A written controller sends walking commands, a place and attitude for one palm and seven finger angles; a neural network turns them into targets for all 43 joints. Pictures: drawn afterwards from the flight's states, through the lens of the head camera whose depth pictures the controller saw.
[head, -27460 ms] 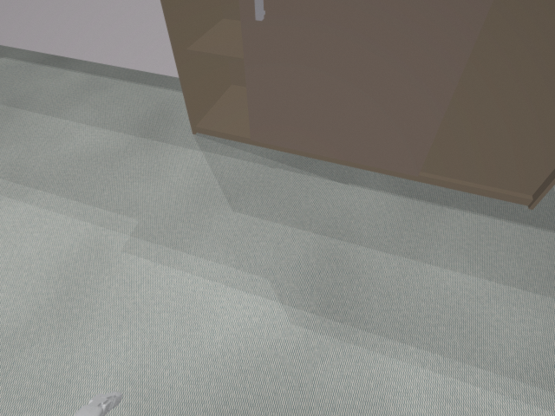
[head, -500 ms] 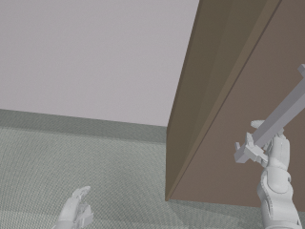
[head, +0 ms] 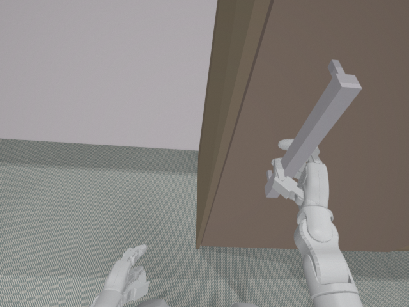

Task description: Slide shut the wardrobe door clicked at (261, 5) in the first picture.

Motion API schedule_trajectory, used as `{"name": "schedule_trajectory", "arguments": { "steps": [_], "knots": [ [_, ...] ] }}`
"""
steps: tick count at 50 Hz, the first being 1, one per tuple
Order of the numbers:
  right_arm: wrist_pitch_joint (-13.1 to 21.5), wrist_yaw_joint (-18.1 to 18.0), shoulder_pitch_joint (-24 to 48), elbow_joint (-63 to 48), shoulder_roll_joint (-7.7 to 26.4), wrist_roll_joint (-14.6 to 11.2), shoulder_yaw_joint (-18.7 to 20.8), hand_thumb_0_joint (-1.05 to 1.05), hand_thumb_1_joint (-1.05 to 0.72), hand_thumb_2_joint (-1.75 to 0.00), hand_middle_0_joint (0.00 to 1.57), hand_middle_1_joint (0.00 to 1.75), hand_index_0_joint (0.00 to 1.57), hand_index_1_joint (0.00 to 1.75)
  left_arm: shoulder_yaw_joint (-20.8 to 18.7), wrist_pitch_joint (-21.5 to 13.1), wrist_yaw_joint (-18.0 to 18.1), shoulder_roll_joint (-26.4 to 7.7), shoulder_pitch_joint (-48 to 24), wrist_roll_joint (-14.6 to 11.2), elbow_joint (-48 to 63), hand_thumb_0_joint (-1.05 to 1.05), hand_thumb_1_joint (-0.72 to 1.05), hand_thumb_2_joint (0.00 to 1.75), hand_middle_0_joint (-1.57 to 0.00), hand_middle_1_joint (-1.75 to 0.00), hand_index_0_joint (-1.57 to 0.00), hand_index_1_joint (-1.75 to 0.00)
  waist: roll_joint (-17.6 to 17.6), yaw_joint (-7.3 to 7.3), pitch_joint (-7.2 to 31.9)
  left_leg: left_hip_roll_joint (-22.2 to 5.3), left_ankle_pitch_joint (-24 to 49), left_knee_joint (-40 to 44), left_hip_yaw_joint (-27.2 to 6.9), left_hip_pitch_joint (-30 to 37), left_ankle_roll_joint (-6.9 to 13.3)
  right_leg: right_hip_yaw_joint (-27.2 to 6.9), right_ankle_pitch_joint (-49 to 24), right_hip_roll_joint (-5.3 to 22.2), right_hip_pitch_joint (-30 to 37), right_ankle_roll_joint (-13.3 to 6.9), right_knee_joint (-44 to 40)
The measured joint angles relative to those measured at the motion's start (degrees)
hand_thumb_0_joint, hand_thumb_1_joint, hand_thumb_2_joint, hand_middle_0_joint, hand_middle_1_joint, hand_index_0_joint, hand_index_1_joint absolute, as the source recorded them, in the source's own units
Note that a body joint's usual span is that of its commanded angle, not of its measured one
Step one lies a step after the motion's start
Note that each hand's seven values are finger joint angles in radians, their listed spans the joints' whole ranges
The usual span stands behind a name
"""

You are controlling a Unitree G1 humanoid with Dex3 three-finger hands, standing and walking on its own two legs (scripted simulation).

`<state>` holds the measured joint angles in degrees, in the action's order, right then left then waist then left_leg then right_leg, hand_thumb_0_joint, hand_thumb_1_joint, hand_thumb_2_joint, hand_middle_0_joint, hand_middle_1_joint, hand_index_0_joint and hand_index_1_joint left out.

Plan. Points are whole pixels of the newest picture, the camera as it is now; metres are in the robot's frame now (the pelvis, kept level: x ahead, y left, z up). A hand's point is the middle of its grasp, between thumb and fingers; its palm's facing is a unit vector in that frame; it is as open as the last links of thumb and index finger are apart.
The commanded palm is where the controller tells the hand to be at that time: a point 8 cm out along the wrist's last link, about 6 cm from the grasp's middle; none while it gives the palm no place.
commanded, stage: stop walking and hold the door there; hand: right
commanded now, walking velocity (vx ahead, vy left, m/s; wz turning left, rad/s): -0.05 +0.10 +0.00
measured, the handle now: (295, 143) +0.38 -0.15 +0.12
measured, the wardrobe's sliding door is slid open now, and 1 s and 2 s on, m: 0.00 0.00 0.00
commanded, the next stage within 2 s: loosen the grip on the handle in 0.64 s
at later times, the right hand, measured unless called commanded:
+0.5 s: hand (277, 178) +0.33 -0.12 +0.08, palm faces +0.16 +0.98 -0.12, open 6.4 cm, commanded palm +0.30 -0.13 +0.08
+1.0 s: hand (282, 176) +0.33 -0.13 +0.08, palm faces +0.13 +0.98 -0.13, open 9.0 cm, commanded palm +0.29 -0.17 +0.09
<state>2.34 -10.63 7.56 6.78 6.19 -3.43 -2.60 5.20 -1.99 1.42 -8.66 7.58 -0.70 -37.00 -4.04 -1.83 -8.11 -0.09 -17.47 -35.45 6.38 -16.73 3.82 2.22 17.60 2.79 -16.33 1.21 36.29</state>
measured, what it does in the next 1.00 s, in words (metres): stands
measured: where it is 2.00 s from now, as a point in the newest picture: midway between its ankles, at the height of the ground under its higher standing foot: outside the picture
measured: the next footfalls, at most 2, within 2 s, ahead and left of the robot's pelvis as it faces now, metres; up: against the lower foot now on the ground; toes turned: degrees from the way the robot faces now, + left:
none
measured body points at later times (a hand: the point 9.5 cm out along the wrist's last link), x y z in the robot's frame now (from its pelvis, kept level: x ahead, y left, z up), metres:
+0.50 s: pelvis +0.00 +0.01 +0.01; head +0.04 +0.04 +0.46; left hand +0.18 +0.22 -0.10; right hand +0.32 -0.17 +0.09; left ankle -0.01 +0.11 -0.73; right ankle +0.00 -0.14 -0.73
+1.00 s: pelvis -0.01 -0.01 +0.01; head -0.01 -0.01 +0.46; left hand +0.14 +0.23 -0.08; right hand +0.32 -0.18 +0.09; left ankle -0.01 +0.11 -0.73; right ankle +0.00 -0.14 -0.73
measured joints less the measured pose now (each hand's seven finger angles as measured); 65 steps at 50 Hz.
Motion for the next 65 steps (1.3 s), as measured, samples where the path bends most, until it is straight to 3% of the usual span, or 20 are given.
{"name": "schedule_trajectory", "arguments": {
  "steps": [3,6,10,17,23,32,38,40,42,45,50,57,65],
  "knots": [
    [0.39,0.71,1.07,1.32,-0.23,0.25,-1.84,0.02,-0.71,-0.74,0.33,1.32,0.27,1.40,-0.62,-0.41,0.66,-1.25,0.44,-0.01,-0.51,0.01,0.90,0.89,-0.20,-0.30,-0.20,-0.30,1.09,-0.29,0.69,-0.64,0.51,0.93,0.27,0.41,-0.89,-0.40,0.38,-0.85,1.69,-0.36,-2.73],
    [0.77,0.80,1.75,2.57,-0.25,0.14,-3.24,0.03,-0.71,-0.74,0.33,1.34,0.28,1.40,-1.65,-0.24,1.21,-2.33,0.88,0.36,0.09,0.01,0.90,0.89,-0.20,-0.30,-0.20,-0.30,2.98,-1.20,1.28,-1.32,0.83,-0.40,-1.76,-0.37,-2.51,0.64,-1.43,-1.80,2.68,-0.63,-5.25],
    [1.20,0.73,1.86,3.67,-0.17,-0.11,-3.95,0.03,-0.71,-0.74,0.33,1.35,0.28,1.40,-3.09,-0.69,1.34,-3.08,1.10,0.56,0.99,0.01,0.90,0.89,-0.20,-0.30,-0.20,-0.30,2.57,-0.89,1.83,-0.68,-5.59,-7.41,-4.59,-1.94,-3.44,0.23,-3.15,-1.61,3.32,-1.25,-8.26],
    [1.53,0.49,1.89,4.09,0.84,-0.29,-2.67,0.03,-0.71,-0.78,0.32,1.33,0.24,1.40,-2.51,-1.34,0.28,-2.26,1.21,0.16,1.92,0.01,0.90,0.89,-0.20,-0.30,-0.20,-0.30,2.94,-2.33,2.15,-0.96,2.19,4.28,-5.39,3.20,-3.38,0.77,-3.03,-0.58,3.08,0.42,-7.93],
    [1.62,-0.01,0.69,5.63,0.34,-1.32,0.00,0.03,-0.72,-0.80,0.29,1.28,0.21,1.40,-2.47,-0.81,1.63,-2.68,0.63,0.09,1.17,0.01,0.90,0.89,-0.20,-0.30,-0.20,-0.30,0.37,-0.77,3.95,0.66,1.21,6.36,-4.64,3.43,-2.42,0.07,-3.47,1.00,2.39,1.34,-8.44],
    [1.67,0.52,0.30,8.56,0.71,-1.04,0.14,0.03,-0.72,-0.78,0.29,1.25,0.22,1.39,-3.81,0.73,3.21,-5.25,2.71,0.28,0.00,0.01,0.90,0.89,-0.20,-0.30,-0.20,-0.30,1.05,0.44,6.35,0.42,2.25,8.72,-4.67,4.96,-2.81,0.20,-4.44,0.69,3.88,1.06,-10.73],
    [1.75,1.93,0.20,9.25,1.75,-0.73,-0.14,0.03,-0.70,-0.75,0.31,1.27,0.25,1.39,-3.53,1.42,4.20,-5.17,3.49,-0.48,0.34,0.01,0.90,0.90,-0.20,-0.30,-0.20,-0.30,1.98,1.07,6.85,-0.16,2.84,9.65,-5.54,5.75,-3.57,1.13,-4.59,0.10,4.95,0.31,-11.59],
    [1.40,4.96,2.15,9.82,3.28,0.65,0.83,0.03,-0.64,-0.75,0.34,1.29,0.27,1.40,-4.28,-0.92,3.50,-3.44,3.30,-1.00,-0.10,0.01,0.90,0.90,-0.20,-0.30,-0.20,-0.30,3.50,1.03,5.93,-0.55,2.38,8.20,-5.84,4.98,-3.50,1.44,-4.85,-0.29,4.89,0.15,-11.56],
    [-0.92,5.27,3.33,9.24,3.41,0.88,1.81,0.03,-0.58,-0.74,0.36,1.31,0.31,1.40,-4.52,-2.42,1.46,-2.28,3.79,-1.10,-0.63,0.01,0.90,0.89,-0.20,-0.30,-0.20,-0.30,5.13,1.26,7.02,-0.67,2.09,7.00,-5.67,3.20,-3.45,1.24,-4.86,-0.36,3.11,0.19,-10.59],
    [-3.66,3.03,2.84,7.32,1.62,0.34,2.94,0.02,-0.48,-0.70,0.40,1.34,0.36,1.39,-4.78,-3.62,-0.79,-1.92,4.86,-1.01,-1.15,0.01,0.90,0.89,-0.20,-0.30,-0.20,-0.30,5.94,1.62,8.75,-0.32,2.01,6.48,-5.47,2.28,-3.41,0.99,-4.12,0.05,1.56,0.31,-8.77],
    [-5.36,-0.91,2.23,6.95,0.11,3.28,1.73,0.01,-0.16,-0.55,0.36,1.33,0.41,1.39,-5.21,-3.94,-2.36,-3.60,5.66,-0.66,-1.30,0.01,0.90,0.89,-0.20,-0.30,-0.20,-0.30,4.19,3.10,10.11,-0.54,1.10,4.48,-5.09,1.25,-3.80,0.52,-2.49,-0.07,-0.34,-0.19,-5.32],
    [-5.90,-1.08,2.22,5.95,0.33,1.63,1.15,0.00,0.31,-0.32,0.32,1.30,0.38,1.34,-5.85,-3.37,-1.69,-4.56,6.81,-0.84,-1.59,0.01,0.90,0.89,-0.20,-0.30,-0.20,-0.30,3.23,2.91,9.70,-0.99,0.09,2.13,-5.45,-0.26,-4.12,0.81,-1.78,-0.46,-1.50,-0.57,-3.59],
    [-5.99,-1.07,1.74,4.58,1.03,1.31,0.67,-0.01,0.50,-0.23,0.29,1.22,0.31,1.23,-5.75,-2.96,-1.03,-4.59,6.99,-0.60,-2.16,0.01,0.90,0.89,-0.20,-0.30,-0.20,-0.30,3.10,2.67,9.12,-0.77,-0.43,1.89,-4.90,-0.18,-3.85,0.22,-1.23,-0.23,-1.79,-0.26,-2.98]
  ]
}}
